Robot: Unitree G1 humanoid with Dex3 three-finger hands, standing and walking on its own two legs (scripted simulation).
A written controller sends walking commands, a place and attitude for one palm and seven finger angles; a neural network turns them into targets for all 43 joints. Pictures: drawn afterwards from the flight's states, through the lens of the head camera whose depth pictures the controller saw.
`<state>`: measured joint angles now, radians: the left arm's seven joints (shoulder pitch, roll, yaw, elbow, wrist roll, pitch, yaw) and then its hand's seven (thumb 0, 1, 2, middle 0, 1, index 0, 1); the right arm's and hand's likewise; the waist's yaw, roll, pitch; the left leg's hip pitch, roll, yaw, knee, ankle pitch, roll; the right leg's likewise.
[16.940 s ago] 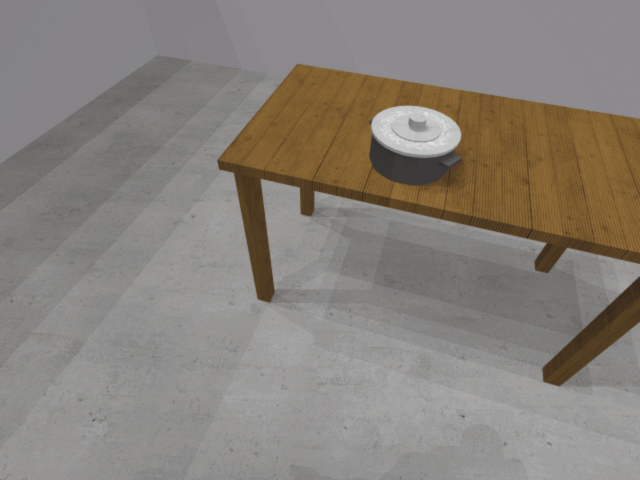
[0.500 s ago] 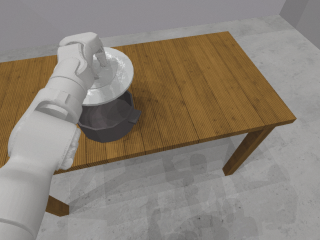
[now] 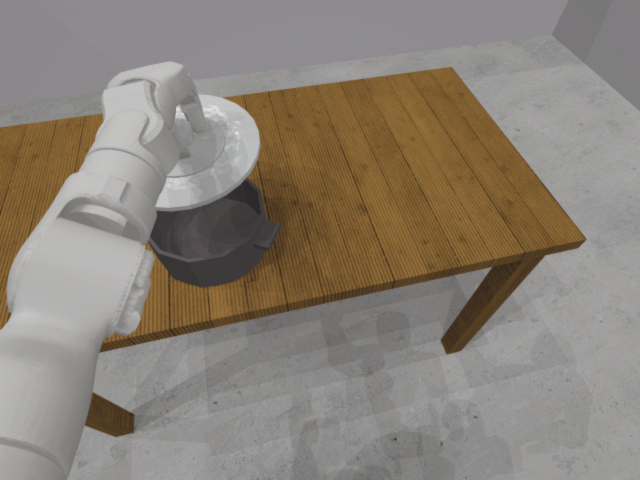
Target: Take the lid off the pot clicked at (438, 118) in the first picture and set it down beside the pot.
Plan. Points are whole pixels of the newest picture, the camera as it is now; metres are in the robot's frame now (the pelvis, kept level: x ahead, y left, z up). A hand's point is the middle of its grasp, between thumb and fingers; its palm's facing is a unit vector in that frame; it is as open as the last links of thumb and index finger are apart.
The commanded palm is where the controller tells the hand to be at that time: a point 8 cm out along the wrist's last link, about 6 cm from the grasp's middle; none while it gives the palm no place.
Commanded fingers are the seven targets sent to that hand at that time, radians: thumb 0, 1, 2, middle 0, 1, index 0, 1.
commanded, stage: move the lid sideways beside the pot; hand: left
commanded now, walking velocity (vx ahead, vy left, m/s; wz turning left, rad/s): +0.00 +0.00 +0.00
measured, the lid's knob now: (177, 134) +0.54 +0.15 +0.13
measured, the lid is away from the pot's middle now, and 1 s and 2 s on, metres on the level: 0.01 0.12 0.24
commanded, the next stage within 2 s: lower the lid onto the table in 1.98 s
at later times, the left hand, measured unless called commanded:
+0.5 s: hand (108, 144) +0.50 +0.22 +0.15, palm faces -0.34 -0.11 -0.93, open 6.7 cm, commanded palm +0.52 +0.22 +0.22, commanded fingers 0.00 0.89 0.63 -0.94 -1.07 -0.90 -1.06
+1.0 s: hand (65, 154) +0.49 +0.26 +0.15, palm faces -0.36 -0.12 -0.93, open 6.8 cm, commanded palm +0.51 +0.28 +0.22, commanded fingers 0.00 0.89 0.63 -0.94 -1.07 -0.90 -1.06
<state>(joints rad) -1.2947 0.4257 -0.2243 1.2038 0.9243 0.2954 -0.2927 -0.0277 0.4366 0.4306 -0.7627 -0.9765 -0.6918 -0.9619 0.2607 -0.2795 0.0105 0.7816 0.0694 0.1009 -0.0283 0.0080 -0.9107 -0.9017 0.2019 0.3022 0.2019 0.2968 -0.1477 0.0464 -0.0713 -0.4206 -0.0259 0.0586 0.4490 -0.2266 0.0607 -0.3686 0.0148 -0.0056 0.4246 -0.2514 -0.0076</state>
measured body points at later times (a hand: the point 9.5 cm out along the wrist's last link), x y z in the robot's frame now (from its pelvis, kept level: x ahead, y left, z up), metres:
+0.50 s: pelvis +0.00 +0.01 +0.00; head +0.07 +0.00 +0.45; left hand +0.51 +0.22 +0.20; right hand +0.03 -0.27 -0.13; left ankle -0.01 +0.08 -0.74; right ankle -0.04 -0.12 -0.74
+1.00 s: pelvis -0.01 +0.02 +0.00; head +0.06 +0.02 +0.44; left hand +0.50 +0.27 +0.20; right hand +0.03 -0.26 -0.13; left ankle -0.01 +0.08 -0.74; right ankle -0.04 -0.12 -0.74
